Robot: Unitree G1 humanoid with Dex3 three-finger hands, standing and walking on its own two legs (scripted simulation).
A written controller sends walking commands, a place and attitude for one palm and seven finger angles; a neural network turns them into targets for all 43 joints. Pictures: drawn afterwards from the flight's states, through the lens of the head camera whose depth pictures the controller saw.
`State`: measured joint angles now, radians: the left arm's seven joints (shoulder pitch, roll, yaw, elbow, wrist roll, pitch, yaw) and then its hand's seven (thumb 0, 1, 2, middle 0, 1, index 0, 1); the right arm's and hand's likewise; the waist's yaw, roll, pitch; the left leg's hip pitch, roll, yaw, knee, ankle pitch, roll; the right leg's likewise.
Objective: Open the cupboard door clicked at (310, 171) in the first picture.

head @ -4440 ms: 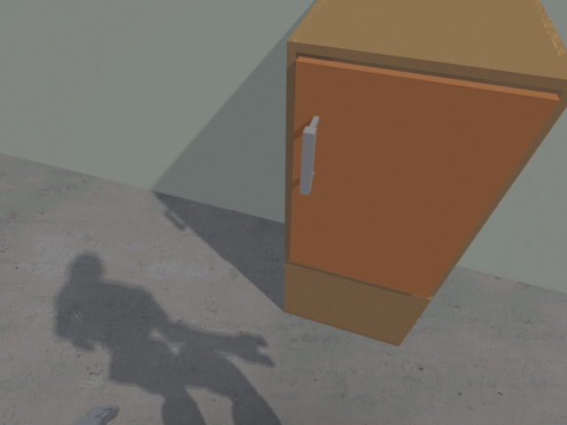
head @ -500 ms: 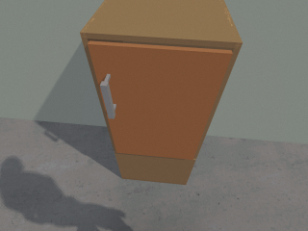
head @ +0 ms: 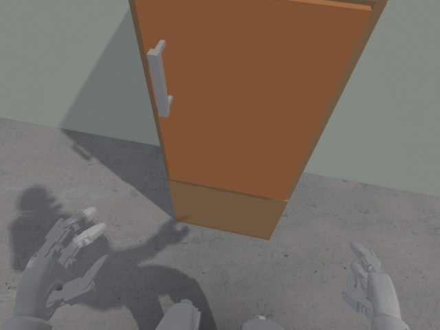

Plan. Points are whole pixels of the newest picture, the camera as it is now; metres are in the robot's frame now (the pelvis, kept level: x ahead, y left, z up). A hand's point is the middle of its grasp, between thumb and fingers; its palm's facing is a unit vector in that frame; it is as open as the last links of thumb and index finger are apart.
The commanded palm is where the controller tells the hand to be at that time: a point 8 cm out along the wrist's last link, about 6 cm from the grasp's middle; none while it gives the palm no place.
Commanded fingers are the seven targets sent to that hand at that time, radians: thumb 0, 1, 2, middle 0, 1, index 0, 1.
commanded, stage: raise the hand with hooked fingers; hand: left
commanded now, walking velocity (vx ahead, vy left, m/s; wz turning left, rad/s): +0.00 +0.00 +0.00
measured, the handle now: (162, 80) +0.56 +0.19 +0.13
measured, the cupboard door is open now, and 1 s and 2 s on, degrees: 0 0 0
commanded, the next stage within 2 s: move the hooked fingers beside the handle in 1.60 s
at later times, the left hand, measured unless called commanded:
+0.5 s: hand (71, 219) +0.26 +0.27 +0.08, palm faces -0.08 -1.00 -0.05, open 12.0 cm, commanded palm +0.23 +0.33 +0.10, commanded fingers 0.00 -0.29 0.39 -0.28 -1.07 -0.28 -1.07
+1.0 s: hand (30, 174) +0.29 +0.32 +0.14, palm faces -0.02 -1.00 -0.05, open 13.9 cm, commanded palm +0.27 +0.37 +0.14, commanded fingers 0.00 -0.50 0.30 -0.30 -1.20 -0.30 -1.20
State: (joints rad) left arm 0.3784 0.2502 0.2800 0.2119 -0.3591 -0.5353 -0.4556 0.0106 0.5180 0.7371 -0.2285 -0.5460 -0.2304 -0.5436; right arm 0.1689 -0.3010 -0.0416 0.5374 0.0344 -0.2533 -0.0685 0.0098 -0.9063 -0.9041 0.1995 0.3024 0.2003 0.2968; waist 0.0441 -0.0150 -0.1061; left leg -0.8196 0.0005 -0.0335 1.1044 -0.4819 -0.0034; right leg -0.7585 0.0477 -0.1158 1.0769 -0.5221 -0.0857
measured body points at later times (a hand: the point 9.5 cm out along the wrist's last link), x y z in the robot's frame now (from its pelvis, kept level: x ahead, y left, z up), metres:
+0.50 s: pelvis +0.01 +0.05 +0.02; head +0.06 +0.05 +0.47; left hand +0.25 +0.32 +0.08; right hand +0.15 -0.22 -0.05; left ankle +0.04 +0.12 -0.66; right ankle +0.01 -0.07 -0.66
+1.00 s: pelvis +0.01 +0.06 +0.05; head +0.04 +0.07 +0.50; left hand +0.29 +0.38 +0.14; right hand +0.18 -0.18 -0.02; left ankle +0.04 +0.12 -0.66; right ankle +0.01 -0.07 -0.66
